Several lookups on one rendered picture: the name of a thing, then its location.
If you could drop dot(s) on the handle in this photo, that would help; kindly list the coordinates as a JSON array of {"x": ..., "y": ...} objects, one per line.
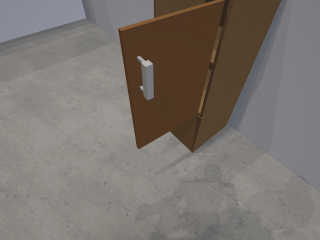
[{"x": 147, "y": 78}]

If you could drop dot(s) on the cupboard door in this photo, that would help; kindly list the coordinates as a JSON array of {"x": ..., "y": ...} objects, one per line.
[{"x": 180, "y": 46}]

